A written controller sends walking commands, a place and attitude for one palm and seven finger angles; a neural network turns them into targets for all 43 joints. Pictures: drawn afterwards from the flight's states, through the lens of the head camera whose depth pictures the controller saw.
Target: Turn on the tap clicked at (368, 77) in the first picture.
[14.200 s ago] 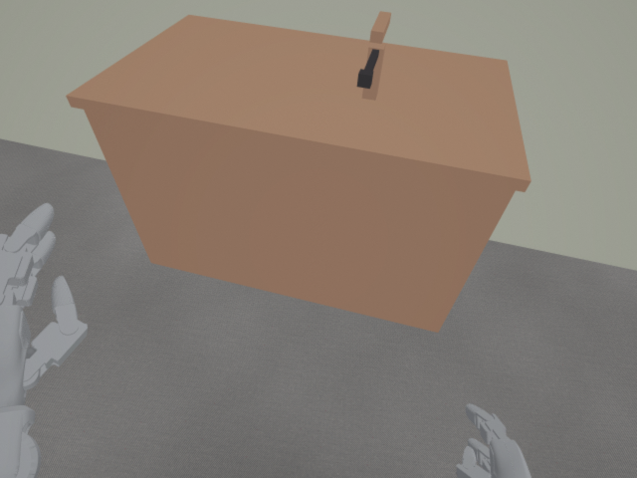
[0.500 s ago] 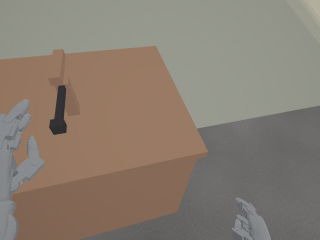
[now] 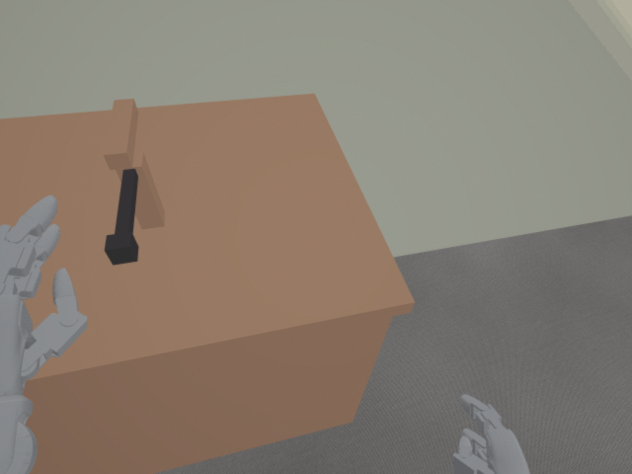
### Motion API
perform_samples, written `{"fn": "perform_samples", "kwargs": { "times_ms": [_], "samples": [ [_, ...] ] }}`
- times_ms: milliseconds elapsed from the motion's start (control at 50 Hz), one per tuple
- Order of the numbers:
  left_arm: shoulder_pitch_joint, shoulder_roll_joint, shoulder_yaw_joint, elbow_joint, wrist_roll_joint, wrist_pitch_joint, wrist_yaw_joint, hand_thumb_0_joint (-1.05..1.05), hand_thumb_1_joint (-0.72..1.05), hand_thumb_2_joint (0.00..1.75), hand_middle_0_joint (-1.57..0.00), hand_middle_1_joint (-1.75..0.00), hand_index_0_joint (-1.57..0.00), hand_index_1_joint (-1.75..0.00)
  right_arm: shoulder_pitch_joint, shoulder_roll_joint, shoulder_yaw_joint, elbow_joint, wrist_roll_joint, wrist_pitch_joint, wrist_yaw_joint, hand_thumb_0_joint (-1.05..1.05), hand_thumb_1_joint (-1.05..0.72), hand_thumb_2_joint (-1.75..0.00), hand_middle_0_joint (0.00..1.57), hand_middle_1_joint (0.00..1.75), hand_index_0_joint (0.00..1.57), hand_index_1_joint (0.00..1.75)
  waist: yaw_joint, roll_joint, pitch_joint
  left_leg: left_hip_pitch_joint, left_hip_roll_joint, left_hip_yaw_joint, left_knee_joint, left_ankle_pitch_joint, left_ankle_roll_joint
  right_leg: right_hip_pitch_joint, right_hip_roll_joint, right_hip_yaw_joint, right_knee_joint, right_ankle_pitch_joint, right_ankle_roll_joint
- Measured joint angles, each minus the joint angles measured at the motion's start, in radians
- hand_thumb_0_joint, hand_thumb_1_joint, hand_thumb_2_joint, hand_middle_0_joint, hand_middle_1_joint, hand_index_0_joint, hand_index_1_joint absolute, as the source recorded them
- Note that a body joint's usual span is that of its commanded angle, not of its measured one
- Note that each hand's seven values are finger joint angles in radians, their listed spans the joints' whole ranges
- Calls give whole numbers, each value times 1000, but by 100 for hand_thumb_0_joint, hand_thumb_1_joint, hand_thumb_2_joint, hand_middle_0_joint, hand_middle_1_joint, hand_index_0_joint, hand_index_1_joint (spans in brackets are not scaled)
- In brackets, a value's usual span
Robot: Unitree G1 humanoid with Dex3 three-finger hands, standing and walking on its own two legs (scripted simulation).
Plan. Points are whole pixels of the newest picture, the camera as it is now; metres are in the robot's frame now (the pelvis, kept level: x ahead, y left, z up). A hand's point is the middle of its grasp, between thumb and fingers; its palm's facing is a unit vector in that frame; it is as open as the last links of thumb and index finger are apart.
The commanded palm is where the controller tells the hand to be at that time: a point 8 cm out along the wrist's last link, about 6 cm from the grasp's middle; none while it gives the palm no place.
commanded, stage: look again from close up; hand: left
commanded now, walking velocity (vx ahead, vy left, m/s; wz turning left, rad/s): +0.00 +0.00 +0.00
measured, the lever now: (122, 248) +0.33 +0.27 +0.11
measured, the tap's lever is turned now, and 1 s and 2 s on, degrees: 0 0 0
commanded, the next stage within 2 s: shuffle to correct the standing spot in 0.10 s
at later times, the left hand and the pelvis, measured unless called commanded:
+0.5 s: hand (105, 323) +0.21 +0.22 +0.16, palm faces +0.31 -0.87 -0.39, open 7.5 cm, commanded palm +0.15 +0.26 +0.17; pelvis -0.02 -0.01 +0.00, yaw -3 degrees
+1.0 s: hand (107, 310) +0.23 +0.22 +0.16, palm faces +0.33 -0.87 -0.37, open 7.5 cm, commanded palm +0.17 +0.27 +0.17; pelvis +0.00 -0.01 +0.00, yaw -1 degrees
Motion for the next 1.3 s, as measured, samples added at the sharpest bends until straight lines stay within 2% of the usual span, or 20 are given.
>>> {"fn": "perform_samples", "kwargs": {
  "times_ms": [240, 420, 540, 700, 860, 1060, 1140, 1300],
  "samples": [
    [12, 7, 9, -6, -1, -2, 2, 2, 89, 90, -21, -30, -21, -30, 3, -1, -2, 6, 1, -2, 0, 1, -90, -90, 20, 30, 20, 30, -9, -1, 2, -3, 0, 1, -2, 3, 1, -2, 0, 0, -3, 4, 1],
    [-21, 24, 32, -37, -13, -1, -2, 2, 89, 90, -20, -30, -21, -30, -30, 21, -5, -29, -2, -8, 2, 1, -90, -90, 20, 30, 20, 30, 15, -23, 42, -26, 13, 34, -1, 18, -12, -64, 9, 32, 55, 2, -5],
    [-3, 16, 24, -56, -12, 9, -9, 2, 89, 90, -20, -30, -21, -30, -36, 27, -4, -44, -1, -12, 15, 1, -90, -90, 20, 30, 20, 30, -3, 4, 54, -64, 43, 28, 39, 12, -29, -88, 34, 17, 61, 15, -24],
    [75, -3, 6, -49, -19, 28, 5, 2, 88, 90, -21, -30, -21, -30, 27, -19, -17, 4, 6, 10, 1, 1, -90, -90, 20, 30, 20, 30, -23, 48, -12, -88, 68, -5, 103, -31, -39, -68, 65, -8, 41, 8, -47],
    [26, -10, 7, 1, -13, 34, 25, 2, 88, 90, -21, -30, -21, -30, 27, -47, -34, 38, 9, 13, -11, 1, -90, -90, 20, 30, 20, 30, -16, 27, -7, -45, 42, 1, 84, -42, -30, -40, 39, -4, 57, -20, -30],
    [33, 30, 12, -60, -8, 9, 16, 2, 89, 90, -21, -30, -21, -30, -27, 2, -9, -17, 7, 2, -2, 1, -90, -90, 20, 30, 20, 30, -21, -8, 11, -20, 13, 14, 35, -23, -7, -30, 9, 8, 42, -19, -7],
    [43, 31, 19, -52, -8, 8, 14, 2, 88, 90, -21, -30, -21, -30, -28, 16, 3, -26, 4, 4, -1, 1, -90, -90, 20, 30, 20, 30, -11, -8, 1, -17, 7, 15, 24, -20, -1, -24, 3, 9, 25, -14, 0],
    [-2, -7, 1, -22, -2, 27, 18, 2, 89, 90, -20, -30, -21, -30, -17, 20, 13, -13, -2, 3, -1, 1, -90, -90, 20, 30, 20, 30, 12, -8, 11, -2, -11, 11, 0, -8, 11, -9, -15, 4, 10, -10, 12]
  ]
}}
